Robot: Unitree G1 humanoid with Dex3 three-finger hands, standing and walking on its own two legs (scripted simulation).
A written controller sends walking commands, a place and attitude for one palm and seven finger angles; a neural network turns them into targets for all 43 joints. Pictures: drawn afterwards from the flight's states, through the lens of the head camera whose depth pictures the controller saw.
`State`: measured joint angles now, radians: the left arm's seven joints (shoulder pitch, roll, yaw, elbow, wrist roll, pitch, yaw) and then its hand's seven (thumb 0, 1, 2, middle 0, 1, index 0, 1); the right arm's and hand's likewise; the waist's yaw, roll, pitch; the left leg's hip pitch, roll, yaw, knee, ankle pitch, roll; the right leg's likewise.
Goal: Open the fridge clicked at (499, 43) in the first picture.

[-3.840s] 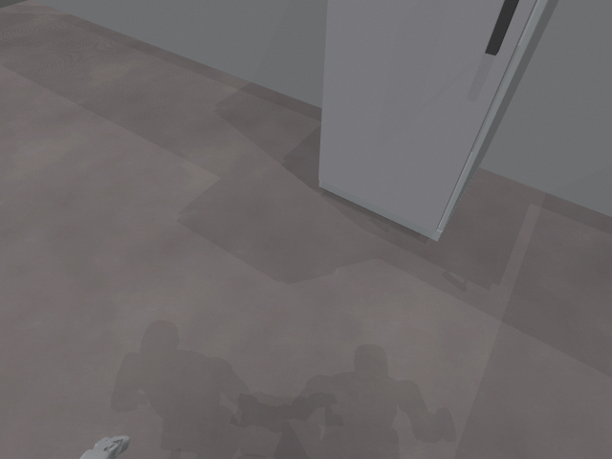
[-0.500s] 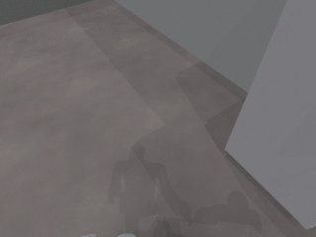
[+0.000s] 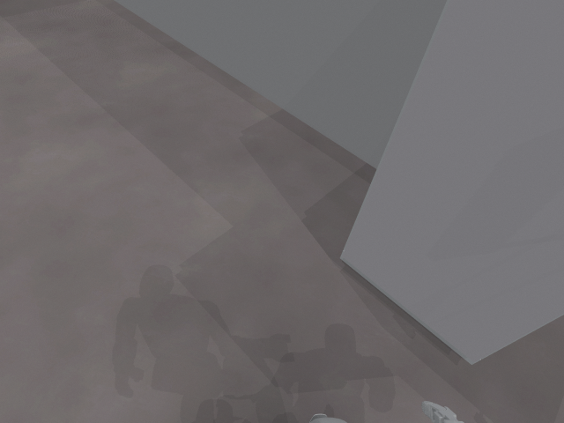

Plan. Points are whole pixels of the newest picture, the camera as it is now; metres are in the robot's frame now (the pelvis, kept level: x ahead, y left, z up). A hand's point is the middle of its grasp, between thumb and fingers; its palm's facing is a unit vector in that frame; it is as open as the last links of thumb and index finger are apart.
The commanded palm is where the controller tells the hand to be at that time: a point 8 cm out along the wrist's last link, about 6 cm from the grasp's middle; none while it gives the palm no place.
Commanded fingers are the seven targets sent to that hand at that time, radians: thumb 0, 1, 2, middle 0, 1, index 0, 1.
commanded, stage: turn to face it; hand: right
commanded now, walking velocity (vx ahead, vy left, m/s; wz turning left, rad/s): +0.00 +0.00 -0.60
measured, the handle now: out of the picture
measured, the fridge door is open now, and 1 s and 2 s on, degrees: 0 0 0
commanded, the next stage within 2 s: take the last steps up to it in 0.92 s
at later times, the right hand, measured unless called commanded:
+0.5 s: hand out of the picture -0.08 -0.25 -0.18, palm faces +0.37 +0.88 -0.28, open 7.4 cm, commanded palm none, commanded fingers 0.00 -0.90 -0.90 0.20 0.30 0.20 0.30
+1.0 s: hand out of the picture -0.01 -0.21 -0.14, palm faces +0.50 +0.82 -0.28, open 7.3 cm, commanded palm none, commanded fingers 0.00 -0.90 -0.90 0.20 0.30 0.20 0.30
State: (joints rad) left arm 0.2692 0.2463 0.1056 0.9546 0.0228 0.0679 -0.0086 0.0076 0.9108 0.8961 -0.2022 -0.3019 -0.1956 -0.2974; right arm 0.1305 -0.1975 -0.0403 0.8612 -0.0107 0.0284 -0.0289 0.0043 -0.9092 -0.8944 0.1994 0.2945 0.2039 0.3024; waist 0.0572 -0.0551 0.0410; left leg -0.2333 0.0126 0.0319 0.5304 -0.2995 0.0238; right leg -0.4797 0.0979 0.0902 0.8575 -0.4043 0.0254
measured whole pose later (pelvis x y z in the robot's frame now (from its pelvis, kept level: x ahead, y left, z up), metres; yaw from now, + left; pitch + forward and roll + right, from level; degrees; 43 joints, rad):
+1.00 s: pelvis +0.00 +0.01 +0.00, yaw -32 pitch -2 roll -1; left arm 0.23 0.24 0.08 0.97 0.02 0.07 -0.01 0.01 0.91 0.90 -0.20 -0.30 -0.20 -0.30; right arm 0.17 -0.17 -0.02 0.88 -0.01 0.01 -0.02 0.00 -0.91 -0.89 0.20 0.29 0.21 0.30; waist 0.03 -0.06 0.08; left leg -0.24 0.04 0.10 0.55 -0.28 0.03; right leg -0.44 0.04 0.05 1.06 -0.43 0.03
